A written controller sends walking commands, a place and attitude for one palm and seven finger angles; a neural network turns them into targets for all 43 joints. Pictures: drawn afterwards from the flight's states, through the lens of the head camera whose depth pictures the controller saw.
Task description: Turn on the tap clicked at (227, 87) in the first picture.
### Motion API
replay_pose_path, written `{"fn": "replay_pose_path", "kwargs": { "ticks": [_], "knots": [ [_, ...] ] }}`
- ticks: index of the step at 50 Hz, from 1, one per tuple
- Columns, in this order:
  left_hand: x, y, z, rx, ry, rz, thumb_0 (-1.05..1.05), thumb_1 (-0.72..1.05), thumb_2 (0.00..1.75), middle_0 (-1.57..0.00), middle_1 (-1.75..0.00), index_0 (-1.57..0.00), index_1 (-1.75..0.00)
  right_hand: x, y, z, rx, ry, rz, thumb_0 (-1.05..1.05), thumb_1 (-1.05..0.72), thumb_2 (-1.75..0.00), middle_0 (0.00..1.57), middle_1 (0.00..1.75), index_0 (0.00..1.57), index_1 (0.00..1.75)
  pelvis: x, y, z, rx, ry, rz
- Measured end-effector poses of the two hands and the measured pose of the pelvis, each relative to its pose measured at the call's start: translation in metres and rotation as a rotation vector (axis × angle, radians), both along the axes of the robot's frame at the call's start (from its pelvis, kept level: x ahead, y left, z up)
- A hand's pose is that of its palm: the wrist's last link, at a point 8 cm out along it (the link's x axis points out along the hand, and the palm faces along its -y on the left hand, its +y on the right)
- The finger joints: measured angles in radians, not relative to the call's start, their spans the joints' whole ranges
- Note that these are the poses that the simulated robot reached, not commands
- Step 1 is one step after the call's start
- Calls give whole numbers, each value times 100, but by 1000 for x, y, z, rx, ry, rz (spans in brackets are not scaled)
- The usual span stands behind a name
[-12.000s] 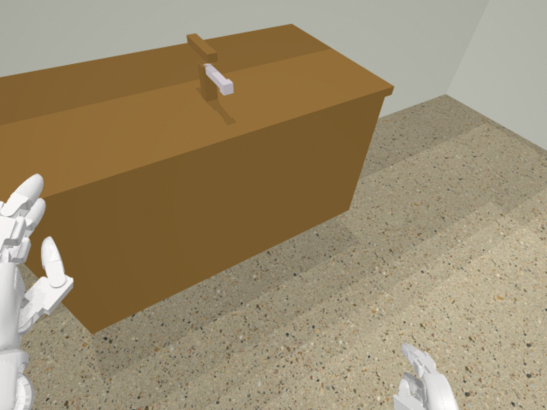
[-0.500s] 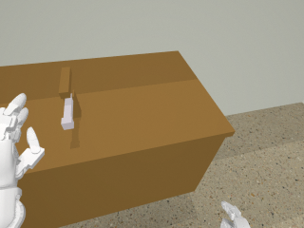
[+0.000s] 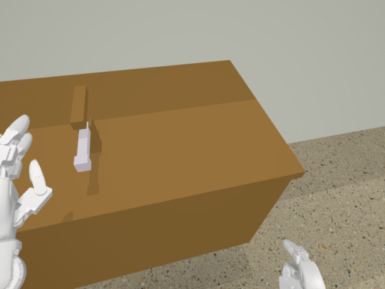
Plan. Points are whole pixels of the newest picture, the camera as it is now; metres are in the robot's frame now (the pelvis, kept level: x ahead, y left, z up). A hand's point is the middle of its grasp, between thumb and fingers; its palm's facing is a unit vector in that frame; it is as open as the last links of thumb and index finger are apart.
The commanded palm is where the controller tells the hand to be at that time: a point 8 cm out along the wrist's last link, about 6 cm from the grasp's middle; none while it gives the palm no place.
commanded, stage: come to a stop and stand still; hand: left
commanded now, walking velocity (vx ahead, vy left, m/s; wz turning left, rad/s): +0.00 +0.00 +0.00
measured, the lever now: (82, 163) +0.35 +0.28 +0.04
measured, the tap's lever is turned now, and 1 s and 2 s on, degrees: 0 0 0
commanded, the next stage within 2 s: look again from close up in 0.34 s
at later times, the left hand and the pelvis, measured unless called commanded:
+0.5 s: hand (27, 170) +0.24 +0.28 +0.18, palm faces +0.45 -0.78 -0.44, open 7.4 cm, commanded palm +0.16 +0.28 +0.17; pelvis +0.01 +0.00 +0.00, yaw +1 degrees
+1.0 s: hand (19, 187) +0.21 +0.27 +0.17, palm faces +0.43 -0.85 -0.29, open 7.4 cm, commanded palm +0.16 +0.30 +0.17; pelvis -0.01 +0.02 -0.01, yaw -2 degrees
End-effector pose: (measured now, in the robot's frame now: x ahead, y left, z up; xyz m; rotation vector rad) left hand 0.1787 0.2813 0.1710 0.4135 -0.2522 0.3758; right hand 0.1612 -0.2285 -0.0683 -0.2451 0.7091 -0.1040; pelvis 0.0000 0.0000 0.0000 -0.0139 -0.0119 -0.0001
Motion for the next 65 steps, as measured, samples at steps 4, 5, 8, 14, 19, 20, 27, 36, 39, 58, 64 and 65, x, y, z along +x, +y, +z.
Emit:
{"fn": "replay_pose_path", "kwargs": {
  "ticks": [4,5,8,14,19,20,27,36,39,58,64,65],
  "knots": [
    [7,0,2,20,15,-19,1,89,90,-21,-30,-21,-30,14,-1,4,3,-18,-10,1,-90,-90,20,30,20,30,8,0,0,-2,7,-2],
    [8,0,2,22,22,-21,1,89,90,-21,-30,-21,-30,17,0,5,3,-20,-10,1,-90,-90,20,30,20,30,10,0,0,-2,9,-2],
    [9,2,-2,20,47,-16,1,89,90,-21,-30,-21,-30,24,2,5,5,-17,-9,1,-90,-90,20,30,20,30,14,0,0,-2,12,-1],
    [8,5,-4,1,57,5,1,89,90,-21,-30,-21,-30,31,9,2,9,-4,11,1,-90,-90,20,30,20,30,18,1,0,-2,11,3],
    [7,6,-2,-10,37,13,1,89,90,-21,-30,-21,-30,32,15,1,17,-2,25,1,-90,-90,20,30,20,30,18,2,0,-3,7,4],
    [7,6,-2,-12,34,13,1,89,90,-21,-30,-21,-30,32,16,2,19,-3,26,1,-90,-90,20,30,20,30,17,2,0,-4,6,5],
    [26,46,27,141,-100,66,1,89,90,-21,-30,-21,-30,19,21,-2,33,-2,79,1,-90,-90,20,30,20,30,1,0,-2,-4,11,-11],
    [6,-3,-12,31,44,-175,1,90,90,-20,-30,-21,-30,-17,18,-4,60,-37,-28,1,-90,-90,21,30,20,30,-5,22,-4,7,-11,-39],
    [-3,12,-17,55,55,-155,1,89,90,-21,-30,-21,-30,-28,20,-3,33,-7,-35,1,-90,-90,20,30,20,30,-8,21,-5,8,-14,-28],
    [19,6,-8,19,-52,-91,1,89,90,-20,-30,-21,-30,5,33,3,84,-69,51,1,-90,-90,21,30,20,30,-1,6,-7,10,-14,-35],
    [24,-14,0,61,-42,-113,1,89,90,-21,-30,-21,-30,12,4,1,53,-44,44,1,-90,-90,21,30,20,30,5,-14,-8,1,2,-33],
    [24,-18,2,66,-44,-116,1,89,90,-21,-30,-21,-30,13,-3,1,46,-40,40,1,-90,-90,21,30,20,30,6,-17,-8,-1,5,-34]
  ]
}}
